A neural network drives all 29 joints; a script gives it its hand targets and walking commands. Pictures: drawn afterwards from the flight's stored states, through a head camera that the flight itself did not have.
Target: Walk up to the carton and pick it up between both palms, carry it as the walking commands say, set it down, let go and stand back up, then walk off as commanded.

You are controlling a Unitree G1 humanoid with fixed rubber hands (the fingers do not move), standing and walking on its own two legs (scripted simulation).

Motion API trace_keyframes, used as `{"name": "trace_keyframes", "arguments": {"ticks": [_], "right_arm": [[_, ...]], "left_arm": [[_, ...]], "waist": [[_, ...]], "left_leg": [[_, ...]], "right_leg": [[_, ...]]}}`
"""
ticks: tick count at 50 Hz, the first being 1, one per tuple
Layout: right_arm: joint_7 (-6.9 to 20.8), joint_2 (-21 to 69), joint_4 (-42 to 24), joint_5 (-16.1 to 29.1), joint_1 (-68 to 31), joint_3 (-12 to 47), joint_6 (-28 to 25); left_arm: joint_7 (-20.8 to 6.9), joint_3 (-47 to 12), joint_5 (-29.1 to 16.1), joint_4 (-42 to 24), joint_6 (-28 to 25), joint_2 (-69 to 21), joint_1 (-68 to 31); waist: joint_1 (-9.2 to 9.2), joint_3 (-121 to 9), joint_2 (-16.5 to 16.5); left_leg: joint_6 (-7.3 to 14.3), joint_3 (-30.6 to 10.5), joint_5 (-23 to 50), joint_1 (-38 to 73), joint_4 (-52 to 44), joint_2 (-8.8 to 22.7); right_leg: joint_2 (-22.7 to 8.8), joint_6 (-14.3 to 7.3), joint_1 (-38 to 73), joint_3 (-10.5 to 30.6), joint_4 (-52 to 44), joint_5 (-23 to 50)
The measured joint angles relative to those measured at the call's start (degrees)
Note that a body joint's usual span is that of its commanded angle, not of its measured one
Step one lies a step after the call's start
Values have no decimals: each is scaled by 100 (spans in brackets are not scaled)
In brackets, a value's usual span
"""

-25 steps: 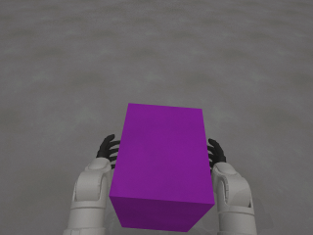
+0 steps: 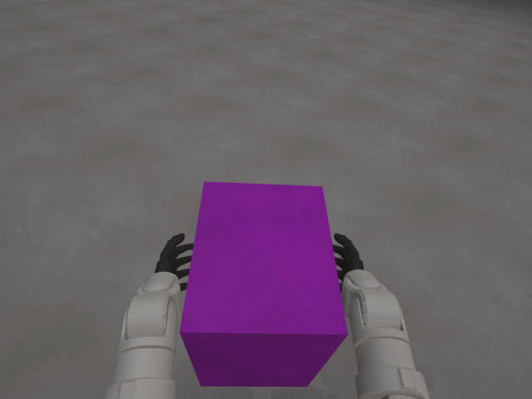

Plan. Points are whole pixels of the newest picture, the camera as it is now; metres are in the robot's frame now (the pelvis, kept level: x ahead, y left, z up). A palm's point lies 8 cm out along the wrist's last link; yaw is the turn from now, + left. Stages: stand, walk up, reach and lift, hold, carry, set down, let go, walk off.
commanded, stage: hold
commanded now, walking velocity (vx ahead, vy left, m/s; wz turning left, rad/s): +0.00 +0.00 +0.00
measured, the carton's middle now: (258, 290) +0.30 +0.05 -0.02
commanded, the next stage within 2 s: set down in 0.28 s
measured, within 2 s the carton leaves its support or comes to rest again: neither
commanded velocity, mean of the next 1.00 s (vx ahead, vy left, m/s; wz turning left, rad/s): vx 0.00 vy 0.00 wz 0.00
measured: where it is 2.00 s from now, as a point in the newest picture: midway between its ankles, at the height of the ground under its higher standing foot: outside the picture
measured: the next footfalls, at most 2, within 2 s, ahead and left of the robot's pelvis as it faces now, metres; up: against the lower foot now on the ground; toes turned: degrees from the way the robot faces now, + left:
none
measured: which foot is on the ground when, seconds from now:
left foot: down 0.00-1.00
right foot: down 0.00-1.00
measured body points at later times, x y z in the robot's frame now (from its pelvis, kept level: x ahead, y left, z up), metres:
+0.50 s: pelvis -0.01 +0.02 +0.00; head -0.05 +0.03 +0.45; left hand +0.28 +0.20 +0.02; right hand +0.31 -0.09 +0.02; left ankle +0.06 +0.14 -0.74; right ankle -0.01 -0.09 -0.74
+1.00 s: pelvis -0.01 +0.00 -0.02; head +0.06 +0.01 +0.43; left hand +0.29 +0.20 -0.06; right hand +0.34 -0.09 -0.06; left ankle +0.06 +0.14 -0.74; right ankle -0.01 -0.09 -0.74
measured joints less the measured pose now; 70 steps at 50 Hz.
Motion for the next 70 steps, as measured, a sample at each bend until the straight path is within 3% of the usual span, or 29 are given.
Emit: {"name": "trace_keyframes", "arguments": {"ticks": [14,19,31,43,53,70], "right_arm": [[312,-98,335,-241,-202,-218,-31],[450,-199,656,-469,-387,-293,-130],[394,-28,1336,-781,-638,-730,-704],[124,10,1508,-611,-647,-697,-1467],[-14,36,1568,-527,-703,-666,-2132],[85,-263,2082,-223,-1431,-858,-2911]], "left_arm": [[218,-101,103,212,122,-37,-178],[215,86,211,637,27,-107,-488],[-65,613,489,1331,-601,-166,-714],[-364,889,662,1645,-1553,-150,-758],[-406,868,602,1772,-2254,-42,-826],[29,879,440,1972,-2943,-76,-1336]], "waist": [[-113,152,-38],[172,161,38],[257,104,145],[243,46,90],[199,-48,63],[-54,-564,-7]], "left_leg": [[220,234,53,137,-54,-148],[203,407,56,39,-38,-83],[73,286,-27,-465,249,-36],[-42,90,-251,-1620,890,50],[-68,-50,-382,-2748,1421,31],[79,16,-721,-5269,2946,-132]], "right_leg": [[-145,181,106,302,-99,100],[-72,106,-111,499,40,109],[19,96,-658,377,455,-29],[184,-17,-1730,176,973,-198],[242,6,-2753,56,1336,-282],[281,270,-5201,124,2743,-625]]}}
